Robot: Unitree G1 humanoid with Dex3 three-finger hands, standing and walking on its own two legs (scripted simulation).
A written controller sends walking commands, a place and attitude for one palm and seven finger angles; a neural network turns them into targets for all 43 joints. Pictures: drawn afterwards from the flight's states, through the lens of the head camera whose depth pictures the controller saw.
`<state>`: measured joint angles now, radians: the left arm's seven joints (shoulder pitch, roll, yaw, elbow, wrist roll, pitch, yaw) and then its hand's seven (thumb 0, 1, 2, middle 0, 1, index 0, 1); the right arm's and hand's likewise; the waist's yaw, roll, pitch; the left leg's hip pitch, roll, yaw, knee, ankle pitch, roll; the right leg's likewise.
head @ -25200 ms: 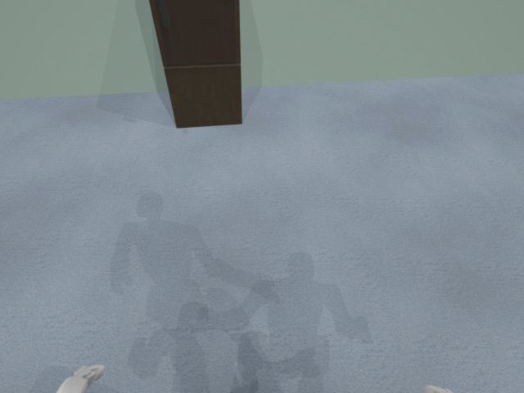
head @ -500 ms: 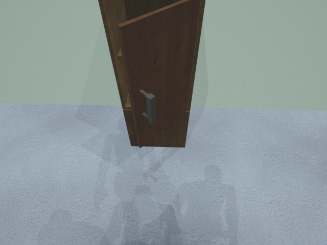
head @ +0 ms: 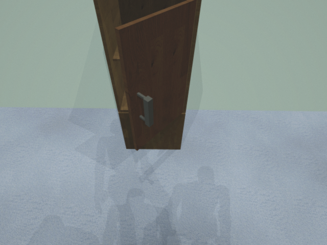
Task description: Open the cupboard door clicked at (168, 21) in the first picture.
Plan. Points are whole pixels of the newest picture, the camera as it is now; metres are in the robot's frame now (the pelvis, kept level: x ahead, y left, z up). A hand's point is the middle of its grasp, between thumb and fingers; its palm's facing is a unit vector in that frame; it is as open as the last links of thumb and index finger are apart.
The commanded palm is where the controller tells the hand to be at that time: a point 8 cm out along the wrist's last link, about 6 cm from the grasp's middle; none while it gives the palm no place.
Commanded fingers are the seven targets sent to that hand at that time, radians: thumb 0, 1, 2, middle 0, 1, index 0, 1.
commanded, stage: look to check the result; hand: left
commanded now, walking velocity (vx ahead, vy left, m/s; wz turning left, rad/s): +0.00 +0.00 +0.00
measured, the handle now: (144, 109) +0.61 +0.11 -0.08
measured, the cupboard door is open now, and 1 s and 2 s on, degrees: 48 48 48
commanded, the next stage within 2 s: walk to a spot facing it in 0.52 s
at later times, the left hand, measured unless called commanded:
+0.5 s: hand out of the picture +0.00 +0.16 -0.18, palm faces +0.04 -0.98 -0.19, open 7.4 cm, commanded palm none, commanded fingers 0.00 0.90 0.90 -0.20 -0.30 -0.20 -0.30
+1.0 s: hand out of the picture +0.05 +0.17 -0.18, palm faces -0.06 -0.97 -0.24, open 7.4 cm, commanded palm none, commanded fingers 0.00 0.90 0.90 -0.20 -0.30 -0.20 -0.30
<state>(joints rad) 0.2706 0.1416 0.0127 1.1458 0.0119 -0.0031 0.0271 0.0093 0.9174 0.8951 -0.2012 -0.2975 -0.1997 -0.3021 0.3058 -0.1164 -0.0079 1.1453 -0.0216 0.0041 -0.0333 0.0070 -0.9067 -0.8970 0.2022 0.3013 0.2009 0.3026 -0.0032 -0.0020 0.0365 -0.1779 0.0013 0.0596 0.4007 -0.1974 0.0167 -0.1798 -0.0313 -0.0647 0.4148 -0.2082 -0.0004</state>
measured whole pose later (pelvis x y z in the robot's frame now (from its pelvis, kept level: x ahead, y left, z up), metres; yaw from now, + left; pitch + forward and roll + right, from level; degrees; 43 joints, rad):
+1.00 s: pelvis +0.00 -0.02 -0.01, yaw -8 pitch +0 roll +2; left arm 0.23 0.19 0.08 1.04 0.03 0.05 -0.01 0.01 0.91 0.90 -0.20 -0.30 -0.20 -0.30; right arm 0.23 -0.17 -0.06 1.05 -0.03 0.03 -0.05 0.01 -0.90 -0.90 0.20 0.30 0.20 0.30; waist 0.02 -0.01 0.09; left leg -0.23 0.07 0.18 0.54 -0.29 -0.02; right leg -0.33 0.02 0.02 0.65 -0.32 -0.03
